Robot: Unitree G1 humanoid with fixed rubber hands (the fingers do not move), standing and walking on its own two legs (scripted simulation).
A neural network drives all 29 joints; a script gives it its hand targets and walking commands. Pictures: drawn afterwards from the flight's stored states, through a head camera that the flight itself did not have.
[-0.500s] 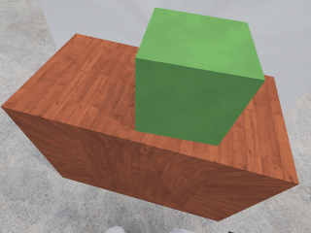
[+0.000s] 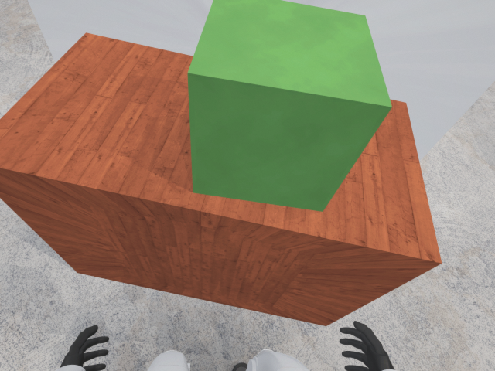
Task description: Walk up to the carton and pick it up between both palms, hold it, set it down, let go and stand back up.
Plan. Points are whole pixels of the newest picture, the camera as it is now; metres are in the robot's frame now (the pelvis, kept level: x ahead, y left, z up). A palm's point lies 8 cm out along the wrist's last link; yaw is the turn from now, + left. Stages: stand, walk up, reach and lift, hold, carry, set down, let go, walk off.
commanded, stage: reach and lift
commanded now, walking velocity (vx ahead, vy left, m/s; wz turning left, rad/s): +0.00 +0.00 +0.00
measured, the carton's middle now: (274, 109) +0.57 -0.03 +0.08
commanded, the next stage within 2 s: none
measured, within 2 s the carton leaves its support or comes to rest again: neither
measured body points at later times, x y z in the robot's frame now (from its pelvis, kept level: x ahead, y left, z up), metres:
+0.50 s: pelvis +0.04 +0.03 +0.03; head +0.06 +0.05 +0.47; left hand +0.18 +0.26 -0.07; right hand +0.20 -0.22 -0.05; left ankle +0.03 +0.16 -0.72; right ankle +0.05 -0.06 -0.72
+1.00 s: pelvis +0.06 +0.04 +0.03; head +0.06 +0.06 +0.48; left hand +0.25 +0.26 -0.02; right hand +0.24 -0.22 -0.01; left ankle +0.03 +0.16 -0.72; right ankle +0.05 -0.06 -0.72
